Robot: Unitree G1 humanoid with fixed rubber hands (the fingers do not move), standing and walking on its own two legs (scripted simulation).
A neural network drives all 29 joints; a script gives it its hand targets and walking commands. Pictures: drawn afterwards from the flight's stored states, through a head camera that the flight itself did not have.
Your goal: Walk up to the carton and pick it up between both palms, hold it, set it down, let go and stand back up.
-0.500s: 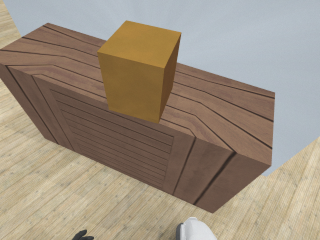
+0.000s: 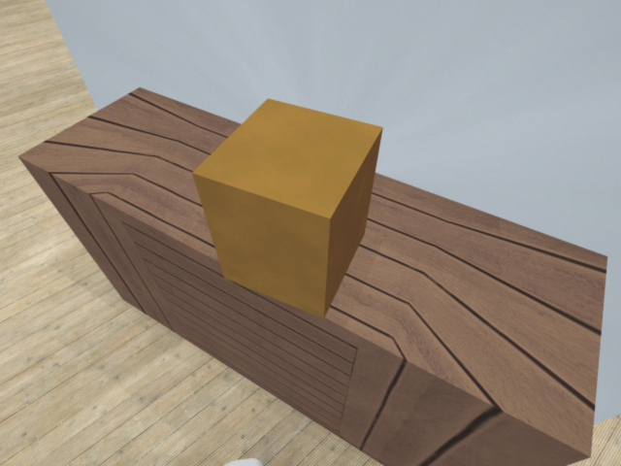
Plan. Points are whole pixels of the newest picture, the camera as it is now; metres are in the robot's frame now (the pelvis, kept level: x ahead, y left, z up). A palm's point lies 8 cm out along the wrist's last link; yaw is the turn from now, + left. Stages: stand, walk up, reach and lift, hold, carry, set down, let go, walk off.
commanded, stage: walk up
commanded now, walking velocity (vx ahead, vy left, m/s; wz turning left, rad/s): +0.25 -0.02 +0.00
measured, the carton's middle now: (296, 209) +0.50 +0.07 +0.02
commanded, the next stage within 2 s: none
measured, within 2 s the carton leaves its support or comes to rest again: neither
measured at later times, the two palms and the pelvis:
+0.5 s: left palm out of the picture +0.05 +0.25 -0.15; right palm out of the picture +0.02 -0.18 -0.15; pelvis +0.03 +0.03 -0.01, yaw -1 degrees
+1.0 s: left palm out of the picture -0.02 +0.21 -0.15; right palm out of the picture -0.03 -0.19 -0.15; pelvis +0.02 +0.01 +0.00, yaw +0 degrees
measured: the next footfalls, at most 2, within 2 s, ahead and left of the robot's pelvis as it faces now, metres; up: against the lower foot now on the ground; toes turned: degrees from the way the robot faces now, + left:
left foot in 0.08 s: +0.09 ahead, +0.13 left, +0.00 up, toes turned +8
right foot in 0.40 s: +0.07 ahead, -0.09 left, +0.00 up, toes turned -5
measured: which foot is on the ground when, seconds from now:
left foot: up 0.00-0.06, down 0.08-1.00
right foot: down 0.00-0.08, up 0.10-0.38, down 0.40-1.00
